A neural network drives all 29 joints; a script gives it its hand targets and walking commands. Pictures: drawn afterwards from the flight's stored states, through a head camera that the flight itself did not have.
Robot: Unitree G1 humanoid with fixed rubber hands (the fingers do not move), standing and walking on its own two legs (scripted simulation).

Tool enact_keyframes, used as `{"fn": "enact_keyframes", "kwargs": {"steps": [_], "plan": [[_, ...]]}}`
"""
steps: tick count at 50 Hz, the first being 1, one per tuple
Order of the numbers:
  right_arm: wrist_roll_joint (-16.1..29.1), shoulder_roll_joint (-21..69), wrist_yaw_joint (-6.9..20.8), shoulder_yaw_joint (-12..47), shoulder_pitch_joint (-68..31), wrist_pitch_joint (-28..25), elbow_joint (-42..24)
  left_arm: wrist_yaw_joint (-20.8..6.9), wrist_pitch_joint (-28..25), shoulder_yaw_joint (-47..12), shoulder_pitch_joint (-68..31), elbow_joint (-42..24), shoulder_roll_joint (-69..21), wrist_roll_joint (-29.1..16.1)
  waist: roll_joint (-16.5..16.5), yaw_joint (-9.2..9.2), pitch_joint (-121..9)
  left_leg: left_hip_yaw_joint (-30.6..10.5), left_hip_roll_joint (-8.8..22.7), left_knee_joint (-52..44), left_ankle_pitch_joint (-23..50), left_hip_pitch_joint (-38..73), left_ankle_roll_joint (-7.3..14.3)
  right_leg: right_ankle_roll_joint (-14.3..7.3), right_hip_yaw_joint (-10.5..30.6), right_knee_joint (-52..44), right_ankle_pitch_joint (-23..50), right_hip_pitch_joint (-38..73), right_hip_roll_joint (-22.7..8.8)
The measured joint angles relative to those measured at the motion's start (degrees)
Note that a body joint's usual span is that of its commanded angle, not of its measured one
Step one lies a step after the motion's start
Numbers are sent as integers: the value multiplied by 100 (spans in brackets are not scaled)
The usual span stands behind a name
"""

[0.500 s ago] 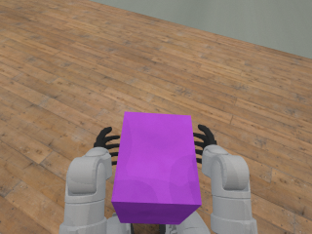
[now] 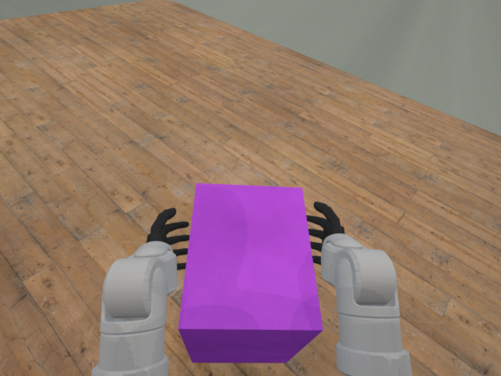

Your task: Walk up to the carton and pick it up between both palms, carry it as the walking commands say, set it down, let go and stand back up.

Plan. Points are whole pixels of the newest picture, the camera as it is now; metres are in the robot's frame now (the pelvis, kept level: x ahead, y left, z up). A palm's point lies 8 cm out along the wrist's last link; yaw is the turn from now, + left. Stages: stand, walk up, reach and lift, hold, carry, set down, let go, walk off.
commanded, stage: carry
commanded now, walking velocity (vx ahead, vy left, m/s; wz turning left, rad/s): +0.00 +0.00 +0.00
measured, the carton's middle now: (244, 279) +0.28 +0.01 +0.02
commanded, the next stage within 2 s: none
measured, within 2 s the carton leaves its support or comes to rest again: neither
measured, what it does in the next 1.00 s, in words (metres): walks backwards: right foot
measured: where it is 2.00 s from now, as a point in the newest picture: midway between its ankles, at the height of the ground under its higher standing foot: outside the picture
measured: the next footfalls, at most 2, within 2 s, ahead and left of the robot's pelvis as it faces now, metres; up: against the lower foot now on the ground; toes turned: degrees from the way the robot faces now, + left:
right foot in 0.28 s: -0.02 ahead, -0.07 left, +0.00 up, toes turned -5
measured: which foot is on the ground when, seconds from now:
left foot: down 0.00-1.00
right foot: down 0.00-0.12, up 0.14-0.26, down 0.28-1.00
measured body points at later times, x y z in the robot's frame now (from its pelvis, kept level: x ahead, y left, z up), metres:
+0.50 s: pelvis -0.12 +0.03 -0.01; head -0.11 +0.04 +0.44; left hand +0.18 +0.11 +0.04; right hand +0.17 -0.14 +0.06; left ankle -0.01 +0.10 -0.72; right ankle -0.05 -0.05 -0.73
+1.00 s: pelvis -0.12 +0.06 -0.01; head -0.14 +0.07 +0.44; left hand +0.18 +0.16 +0.08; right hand +0.16 -0.09 +0.08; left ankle -0.01 +0.10 -0.73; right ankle -0.05 -0.05 -0.73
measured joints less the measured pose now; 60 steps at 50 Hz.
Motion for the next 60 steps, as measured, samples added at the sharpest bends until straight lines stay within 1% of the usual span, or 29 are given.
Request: {"fn": "enact_keyframes", "kwargs": {"steps": [1,3,4,5,7,9,11,12,13,14,15,16,17,18,20,23,25,27,28,31,35,38,40,45,49,55,57,58,60], "plan": [[-35,16,18,-4,-53,-45,2,-13,-28,35,-44,-30,-8,27,52,17,-39,95,-3,20,21,-7,39,14,55,-100,238,15,-9],[-76,36,46,-13,-118,-88,-5,-17,-18,119,-155,-67,-37,61,144,53,-117,303,-24,99,-9,3,114,-136,161,-71,472,-11,-57],[-80,33,57,-20,-108,-96,-4,-19,2,135,-201,-49,-51,84,213,43,-180,368,-31,157,-25,1,147,-194,194,-10,380,-21,-78],[-94,25,60,-13,-86,-95,37,-64,11,145,-235,32,-62,145,298,30,-282,426,-24,224,-45,-20,177,-203,226,139,185,-86,-89],[-194,-1,59,21,-8,-29,195,-202,-2,158,-270,369,-75,265,500,-19,-526,520,17,375,-95,-71,237,-163,301,699,-497,-268,-93],[-262,-53,35,96,155,107,382,-311,-20,128,-207,806,-57,307,686,-89,-840,625,64,506,-142,-131,272,-128,433,1631,-993,-352,-91],[-330,-83,25,121,231,283,701,-412,10,123,-150,1291,-35,344,859,-152,-1128,748,97,578,-159,-198,283,-134,528,2421,-1246,-196,-102],[-349,-107,23,133,222,375,882,-456,39,138,-140,1512,-29,369,930,-184,-1235,804,99,590,-133,-251,296,-141,546,2468,-1311,9,-120],[-339,-159,18,174,178,468,1051,-492,70,174,-138,1679,-30,389,977,-201,-1310,876,90,618,-127,-338,306,-140,563,2250,-1345,264,-154],[-382,-186,46,193,72,482,1309,-538,50,260,-191,1895,-44,455,978,-201,-1336,971,82,655,-95,-440,313,-200,614,1749,-1571,568,-173],[-421,-252,140,168,-53,394,1625,-593,-120,360,-273,2252,-90,525,1124,-172,-1306,997,195,717,-81,-552,299,-288,618,1548,-1692,570,-76],[-401,-353,151,210,-105,305,1818,-573,-241,313,-304,2485,-102,532,1262,-189,-1221,936,288,744,-181,-626,208,-303,570,1472,-1515,521,10],[-429,-408,217,176,-126,174,1987,-573,-356,268,-358,2715,-112,568,1291,-232,-1120,874,322,755,-310,-691,63,-292,505,1401,-1299,482,30],[-355,-487,232,206,-114,90,2012,-525,-414,200,-365,2756,-109,539,1244,-277,-989,850,340,743,-398,-752,-37,-286,451,1334,-1118,438,20],[-36,-712,143,481,-54,182,1522,-408,-301,-25,-237,2174,-58,268,1048,-334,-590,815,389,706,-379,-836,-179,-300,386,1236,-871,333,14],[236,-749,-5,501,-201,298,887,-238,-141,-103,-85,1226,-19,59,717,-436,-40,686,456,737,-267,-938,-199,-347,310,1111,-621,123,63],[285,-599,-93,397,-300,286,664,-183,-58,-84,-8,776,3,24,449,-479,170,632,424,612,-141,-996,-75,-380,278,1022,-468,-32,55],[226,-358,-89,186,-371,191,554,-179,-30,-41,40,464,18,48,199,-482,366,667,400,272,437,-967,58,-385,286,917,-340,-96,41],[220,-235,-107,70,-389,128,500,-149,-11,-20,55,321,24,32,132,-475,438,676,411,153,725,-968,103,-382,278,872,-288,-119,50],[195,40,-86,-129,-253,-128,170,-111,-66,-36,89,-48,34,44,48,-366,585,688,410,67,790,-1029,160,-379,282,772,-169,-181,54],[258,-4,-60,3,16,-250,-283,-53,-9,-111,15,-378,12,51,166,-140,644,686,417,3,828,-1078,182,-354,262,631,-52,-192,58],[211,-49,-53,78,155,-196,-506,-44,16,-163,-23,-423,-1,29,289,-18,519,708,392,-35,842,-1093,216,-319,266,605,-39,-208,26],[157,-69,-36,106,225,-161,-506,-10,20,-210,-16,-354,0,21,349,30,392,733,370,-79,842,-1045,248,-285,290,576,-40,-170,6],[85,-105,-4,86,359,-45,-406,34,61,-264,-14,-62,3,-51,513,47,34,773,342,-128,783,-882,316,-202,331,483,-56,9,-16],[-79,-100,9,27,331,44,-55,-155,-40,-208,-82,530,-17,77,509,-26,-261,832,296,-177,740,-767,352,-137,387,484,-96,91,-65],[-65,-104,-8,-24,210,163,63,-192,-21,-262,-4,574,8,115,508,-184,-387,954,294,-114,667,-784,415,-65,481,567,-134,38,-97],[-233,-28,81,-153,121,-12,445,-297,-166,-186,-93,949,-17,263,499,-217,-448,992,276,-129,662,-779,450,-41,510,588,-153,20,-121],[-209,-39,75,-161,104,-49,540,-280,-179,-163,-109,1015,-14,256,490,-228,-452,1021,263,-126,652,-781,467,-46,531,645,-206,-12,-140],[-249,-34,107,-183,97,-193,703,-306,-303,-116,-131,1169,-35,306,488,-227,-433,1081,243,-105,625,-785,495,-114,585,859,-530,-101,-165]]}}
